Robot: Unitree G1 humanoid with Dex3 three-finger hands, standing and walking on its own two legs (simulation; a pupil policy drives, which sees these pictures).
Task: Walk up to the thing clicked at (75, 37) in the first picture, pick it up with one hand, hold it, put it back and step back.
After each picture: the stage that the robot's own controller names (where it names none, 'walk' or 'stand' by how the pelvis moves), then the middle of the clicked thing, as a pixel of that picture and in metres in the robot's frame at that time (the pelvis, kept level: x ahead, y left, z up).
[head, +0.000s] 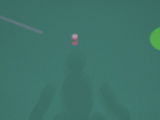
stand; (74, 39) +1.40 +0.09 -0.72
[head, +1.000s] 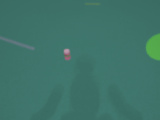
walk; (67, 54) +1.24 +0.27 -0.71
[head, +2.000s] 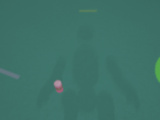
walk; (58, 86) +0.75 +0.31 -0.72
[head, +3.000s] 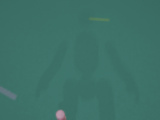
walk; (61, 116) +0.44 +0.22 -0.70
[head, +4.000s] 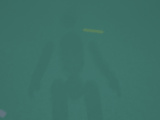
stand; out of the picture +0.34 +0.17 -0.72
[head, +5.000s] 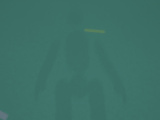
stand; out of the picture +0.32 +0.19 -0.72
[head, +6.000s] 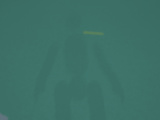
stand; out of the picture +0.32 +0.20 -0.72
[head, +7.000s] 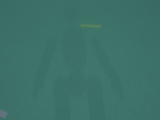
stand; out of the picture +0.33 +0.21 -0.72
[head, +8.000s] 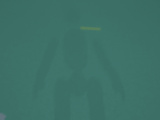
stand; out of the picture +0.32 +0.22 -0.72
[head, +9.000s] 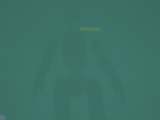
stand; out of the picture +0.31 +0.21 -0.73
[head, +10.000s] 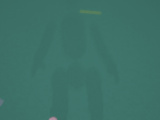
go down; out of the picture +0.34 +0.20 -0.71
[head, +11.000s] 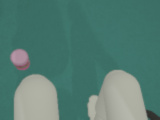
go down; (21, 60) +0.42 +0.22 -0.29
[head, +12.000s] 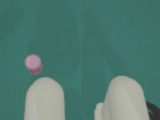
close in; (34, 65) +0.43 +0.20 -0.31
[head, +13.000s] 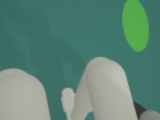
close in; out of the picture +0.42 +0.23 -0.22
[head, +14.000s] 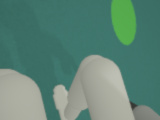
close; out of the picture +0.40 +0.25 -0.23
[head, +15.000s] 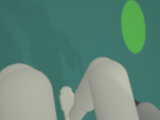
lift; out of the picture +0.35 +0.23 -0.22
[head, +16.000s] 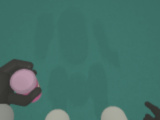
lift; (27, 87) +0.31 +0.19 +0.00
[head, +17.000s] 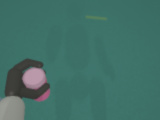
hold; (37, 85) +0.32 +0.17 +0.02
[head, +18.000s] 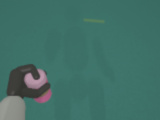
hold; (39, 86) +0.33 +0.17 +0.01
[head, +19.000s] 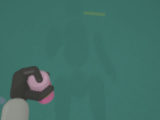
hold; (42, 88) +0.32 +0.16 -0.01
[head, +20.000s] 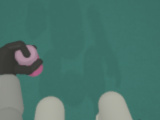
crouch; (30, 61) +0.41 +0.18 -0.08
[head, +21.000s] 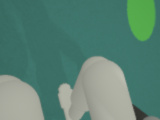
lower; out of the picture +0.42 +0.24 -0.23
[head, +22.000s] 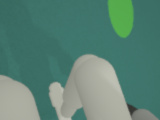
lower; out of the picture +0.43 +0.26 -0.23
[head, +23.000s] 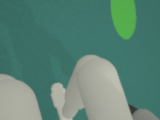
lower; out of the picture +0.43 +0.26 -0.23
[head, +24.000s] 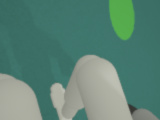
lower; out of the picture +0.42 +0.25 -0.23
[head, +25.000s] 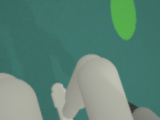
loosen; out of the picture +0.42 +0.25 -0.23
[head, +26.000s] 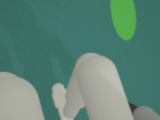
withdraw; out of the picture +0.41 +0.22 -0.23
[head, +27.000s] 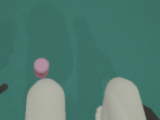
walk; (41, 68) +0.42 +0.17 -0.30
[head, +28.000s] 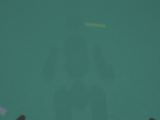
stand; out of the picture +0.34 +0.15 -0.65
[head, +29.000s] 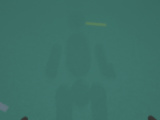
stand; out of the picture +0.35 +0.16 -0.66
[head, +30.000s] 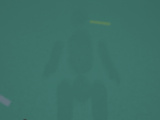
stand; out of the picture +0.36 +0.16 -0.67
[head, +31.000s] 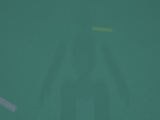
walk; out of the picture +0.36 +0.16 -0.72
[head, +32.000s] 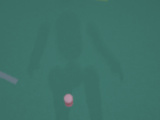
walk; (68, 100) +0.46 +0.11 -0.70
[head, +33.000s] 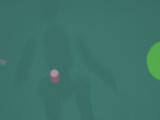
walk; (54, 76) +0.71 +0.19 -0.71
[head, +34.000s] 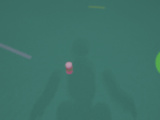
stand; (69, 68) +0.99 +0.19 -0.70
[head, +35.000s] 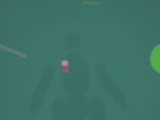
stand; (65, 66) +0.97 +0.19 -0.72
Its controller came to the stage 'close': yes
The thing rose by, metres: 0.72
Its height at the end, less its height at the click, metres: +0.00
